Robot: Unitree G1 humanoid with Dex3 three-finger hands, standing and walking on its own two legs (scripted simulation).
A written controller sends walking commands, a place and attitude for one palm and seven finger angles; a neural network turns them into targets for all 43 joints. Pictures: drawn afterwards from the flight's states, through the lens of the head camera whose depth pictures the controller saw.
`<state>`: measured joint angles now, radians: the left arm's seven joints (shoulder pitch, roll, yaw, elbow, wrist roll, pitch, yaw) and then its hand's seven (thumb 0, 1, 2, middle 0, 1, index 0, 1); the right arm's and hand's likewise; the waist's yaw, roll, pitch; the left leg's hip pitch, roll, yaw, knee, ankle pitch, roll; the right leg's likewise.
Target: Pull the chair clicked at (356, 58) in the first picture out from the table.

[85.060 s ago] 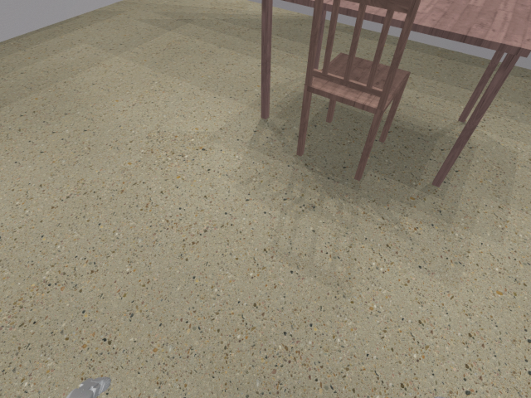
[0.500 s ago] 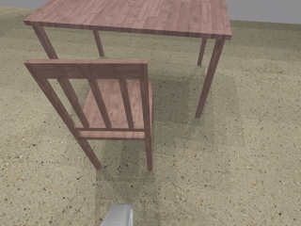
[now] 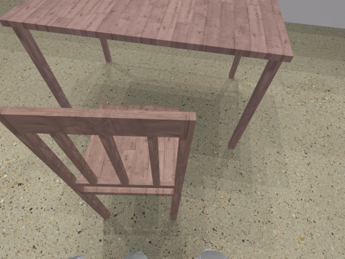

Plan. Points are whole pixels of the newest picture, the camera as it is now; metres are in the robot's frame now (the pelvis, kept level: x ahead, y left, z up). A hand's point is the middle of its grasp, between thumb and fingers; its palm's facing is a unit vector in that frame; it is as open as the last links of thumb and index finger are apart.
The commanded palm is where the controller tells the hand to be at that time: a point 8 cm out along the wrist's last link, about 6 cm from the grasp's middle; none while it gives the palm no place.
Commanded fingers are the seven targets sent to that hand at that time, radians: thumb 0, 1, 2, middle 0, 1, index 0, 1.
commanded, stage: come to a stop and stand still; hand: left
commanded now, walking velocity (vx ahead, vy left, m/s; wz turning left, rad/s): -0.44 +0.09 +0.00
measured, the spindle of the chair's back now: (116, 162) +0.36 +0.18 -0.07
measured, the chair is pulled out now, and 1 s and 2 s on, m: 0.34 0.34 0.34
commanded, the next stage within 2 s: look again from close up in 1.12 s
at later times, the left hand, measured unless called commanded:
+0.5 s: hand out of the picture +0.06 +0.19 -0.16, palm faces +0.10 -0.98 -0.17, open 7.3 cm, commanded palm none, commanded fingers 0.00 0.90 0.90 -0.20 -0.30 -0.20 -0.30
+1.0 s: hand out of the picture -0.10 +0.11 -0.16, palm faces +0.09 -0.99 -0.10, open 7.4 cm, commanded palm none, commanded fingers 0.00 0.90 0.90 -0.20 -0.30 -0.20 -0.30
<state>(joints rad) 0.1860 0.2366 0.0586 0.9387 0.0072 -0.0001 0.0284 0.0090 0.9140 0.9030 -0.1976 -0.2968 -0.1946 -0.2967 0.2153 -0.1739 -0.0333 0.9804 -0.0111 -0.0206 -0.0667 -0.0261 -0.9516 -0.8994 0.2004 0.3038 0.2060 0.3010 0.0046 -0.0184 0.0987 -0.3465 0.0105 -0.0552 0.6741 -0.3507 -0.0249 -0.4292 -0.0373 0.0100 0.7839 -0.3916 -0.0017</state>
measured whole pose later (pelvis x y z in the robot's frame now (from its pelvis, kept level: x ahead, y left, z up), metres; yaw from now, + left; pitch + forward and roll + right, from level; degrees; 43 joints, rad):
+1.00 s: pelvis -0.05 -0.02 +0.02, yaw +3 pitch -2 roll +0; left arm 0.36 0.06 -0.02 1.14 0.01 0.00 0.03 0.01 0.91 0.90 -0.20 -0.30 -0.20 -0.30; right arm 0.34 -0.11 -0.01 1.16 -0.01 0.00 -0.04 0.00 -0.91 -0.90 0.20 0.30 0.20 0.30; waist -0.01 0.01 0.07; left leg -0.22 0.04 0.00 0.46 -0.20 -0.02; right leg -0.13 0.03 -0.07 0.43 -0.26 -0.05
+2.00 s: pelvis -0.06 +0.05 +0.02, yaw +2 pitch -1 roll -1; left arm 0.35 0.17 -0.01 1.06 0.02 0.00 0.04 0.01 0.91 0.90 -0.20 -0.30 -0.20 -0.30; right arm 0.26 -0.16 0.00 1.07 0.00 -0.02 -0.01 0.01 -0.91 -0.90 0.20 0.30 0.20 0.30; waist 0.01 -0.03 0.03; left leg -0.24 -0.06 0.03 0.45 -0.20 0.08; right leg -0.17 -0.05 -0.02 0.44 -0.24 0.04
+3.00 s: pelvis -0.08 -0.02 -0.10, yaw +4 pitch +17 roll -2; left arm 0.36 0.26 0.20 0.04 -0.32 -0.54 -0.42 0.01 0.29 0.64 -0.13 -0.20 -0.13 -0.20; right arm 0.09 -0.21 0.00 0.61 0.05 -0.24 -0.05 0.01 -0.90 -0.90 0.20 0.30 0.20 0.30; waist 0.03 0.06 -0.14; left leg -1.05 0.01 -0.08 1.28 -0.52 -0.03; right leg -0.95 0.04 -0.15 1.25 -0.59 -0.08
